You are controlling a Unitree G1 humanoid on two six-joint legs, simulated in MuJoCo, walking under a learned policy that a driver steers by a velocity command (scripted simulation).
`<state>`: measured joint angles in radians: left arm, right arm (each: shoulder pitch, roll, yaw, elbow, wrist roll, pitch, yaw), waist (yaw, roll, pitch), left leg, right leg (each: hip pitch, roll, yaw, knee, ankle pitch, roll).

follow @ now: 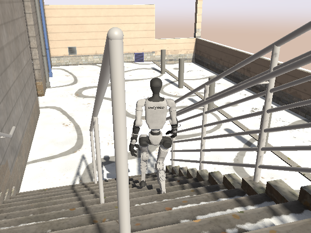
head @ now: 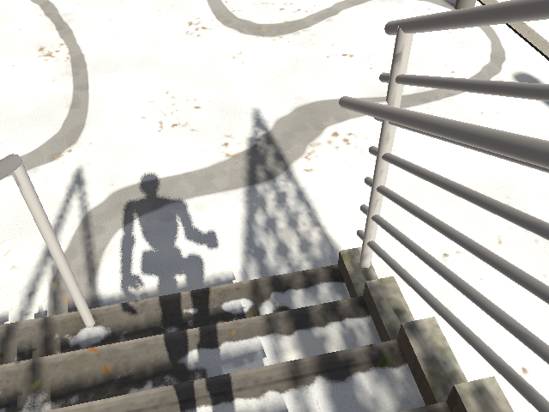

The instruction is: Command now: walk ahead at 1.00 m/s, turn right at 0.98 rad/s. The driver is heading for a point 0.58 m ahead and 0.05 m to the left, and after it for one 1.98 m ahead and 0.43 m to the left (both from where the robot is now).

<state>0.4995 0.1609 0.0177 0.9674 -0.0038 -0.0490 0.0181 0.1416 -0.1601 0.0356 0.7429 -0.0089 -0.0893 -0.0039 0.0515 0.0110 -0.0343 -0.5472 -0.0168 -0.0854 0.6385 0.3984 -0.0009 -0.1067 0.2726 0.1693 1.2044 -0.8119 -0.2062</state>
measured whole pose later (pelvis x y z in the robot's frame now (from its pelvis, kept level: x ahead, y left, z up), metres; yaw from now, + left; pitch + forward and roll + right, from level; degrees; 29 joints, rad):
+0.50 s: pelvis +0.40 +0.00 -0.17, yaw -10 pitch +0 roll +3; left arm -0.06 0.20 0.01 0.82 0.03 -0.08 -0.01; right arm 0.66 -0.17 0.00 1.06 -0.04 -0.06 -0.04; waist -0.16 -0.07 0.03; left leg 0.08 -0.08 0.07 1.02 -0.76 0.07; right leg -0.41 -0.02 -0.06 0.38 0.46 -0.09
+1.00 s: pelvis +0.74 +0.01 -0.40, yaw +6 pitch -2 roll +0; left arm 0.20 0.25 0.01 0.75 0.03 -0.10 -0.04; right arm 0.46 -0.32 -0.10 0.97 -0.10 -0.09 0.04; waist -0.07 0.02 0.05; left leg -0.34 -0.15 0.03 0.67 -0.28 0.14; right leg -0.57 -0.01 0.10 1.93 -0.76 0.17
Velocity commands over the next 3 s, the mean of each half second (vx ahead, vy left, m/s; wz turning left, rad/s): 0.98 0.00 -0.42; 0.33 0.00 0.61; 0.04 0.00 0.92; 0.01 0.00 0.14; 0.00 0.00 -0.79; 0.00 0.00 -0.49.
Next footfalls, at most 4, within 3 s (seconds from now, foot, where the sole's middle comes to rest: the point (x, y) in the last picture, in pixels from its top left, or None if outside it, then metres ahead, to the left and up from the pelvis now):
0.02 left None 0.16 0.13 -0.82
0.50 right None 0.53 -0.10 -0.98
0.90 left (289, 385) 0.84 0.04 -1.15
1.42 right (348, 351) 0.97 -0.16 -1.15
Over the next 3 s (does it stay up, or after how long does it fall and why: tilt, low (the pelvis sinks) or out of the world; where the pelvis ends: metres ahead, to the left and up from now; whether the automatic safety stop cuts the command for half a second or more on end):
stays up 1.05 0.12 -0.55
